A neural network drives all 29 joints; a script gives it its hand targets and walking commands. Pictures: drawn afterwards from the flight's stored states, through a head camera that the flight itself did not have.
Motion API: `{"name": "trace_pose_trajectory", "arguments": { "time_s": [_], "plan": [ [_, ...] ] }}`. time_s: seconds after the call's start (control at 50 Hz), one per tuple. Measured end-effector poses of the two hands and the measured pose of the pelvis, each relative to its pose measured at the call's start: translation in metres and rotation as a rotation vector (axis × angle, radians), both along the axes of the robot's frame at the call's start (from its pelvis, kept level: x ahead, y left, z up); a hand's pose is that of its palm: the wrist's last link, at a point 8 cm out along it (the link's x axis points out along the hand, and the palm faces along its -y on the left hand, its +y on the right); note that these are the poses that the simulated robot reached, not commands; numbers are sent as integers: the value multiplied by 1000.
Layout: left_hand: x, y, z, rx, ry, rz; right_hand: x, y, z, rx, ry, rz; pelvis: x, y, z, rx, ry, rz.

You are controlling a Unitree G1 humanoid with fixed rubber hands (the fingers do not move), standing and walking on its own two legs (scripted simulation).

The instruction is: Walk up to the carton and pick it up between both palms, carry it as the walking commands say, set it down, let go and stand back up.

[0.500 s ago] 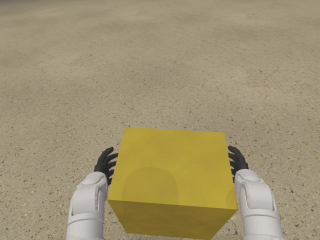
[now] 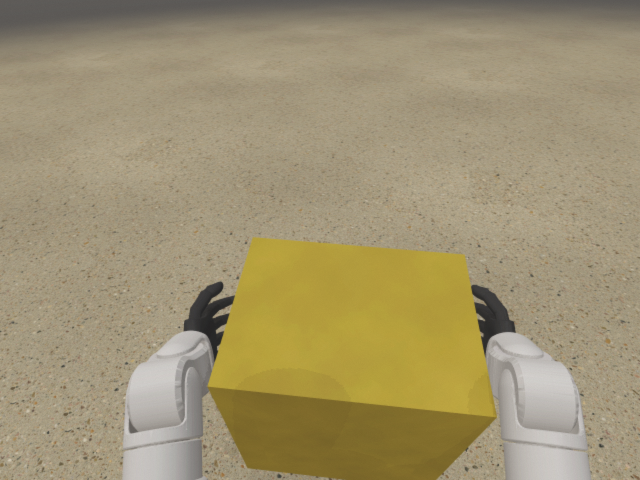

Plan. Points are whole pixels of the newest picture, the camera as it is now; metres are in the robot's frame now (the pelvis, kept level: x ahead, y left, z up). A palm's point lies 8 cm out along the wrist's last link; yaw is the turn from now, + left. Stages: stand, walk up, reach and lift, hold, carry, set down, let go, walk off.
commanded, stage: carry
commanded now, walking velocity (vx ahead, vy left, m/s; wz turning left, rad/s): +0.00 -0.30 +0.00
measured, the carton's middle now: (345, 371) +0.28 -0.01 +0.03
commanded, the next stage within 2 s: none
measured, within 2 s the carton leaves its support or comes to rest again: neither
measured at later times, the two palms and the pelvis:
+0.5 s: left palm (299, 396) +0.21 +0.05 +0.08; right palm (624, 410) +0.20 -0.30 +0.07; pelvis -0.02 -0.11 +0.00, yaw -2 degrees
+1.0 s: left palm (386, 428) +0.18 -0.04 +0.09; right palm out of the picture +0.17 -0.38 +0.10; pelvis -0.05 -0.21 +0.01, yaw -1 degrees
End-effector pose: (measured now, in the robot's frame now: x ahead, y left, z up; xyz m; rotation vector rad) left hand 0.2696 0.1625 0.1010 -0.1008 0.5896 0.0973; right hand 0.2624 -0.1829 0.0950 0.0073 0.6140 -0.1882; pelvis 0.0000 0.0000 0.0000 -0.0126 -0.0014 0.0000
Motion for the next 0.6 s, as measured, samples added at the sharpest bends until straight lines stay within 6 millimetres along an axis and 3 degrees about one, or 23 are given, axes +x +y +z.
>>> {"name": "trace_pose_trajectory", "arguments": {
  "time_s": [0.1, 0.18, 0.26, 0.38, 0.48, 0.6],
  "plan": [
    [-26, -9, -16, -38, 79, 68, -15, -7, -11, 38, 75, -4, -1, -16, 0, 8, 2, 14],
    [-40, -8, -17, -69, 46, 105, -21, -6, -7, 51, 41, -8, -3, -24, -5, -3, 5, 24],
    [-48, -21, -13, -72, 48, 104, -31, -18, -3, 66, 41, -27, -6, -36, -2, -13, 2, 15],
    [-48, -61, -8, -67, 55, 70, -44, -59, -1, 77, 46, -68, -12, -69, 1, -19, 39, -20],
    [-53, -110, -18, -51, 93, 41, -62, -107, -19, 89, 84, -99, -23, -105, -5, -16, 55, -37],
    [-70, -132, -15, -44, 92, 59, -75, -130, -20, 101, 84, -86, -33, -129, -2, 0, 43, -17]
  ]
}}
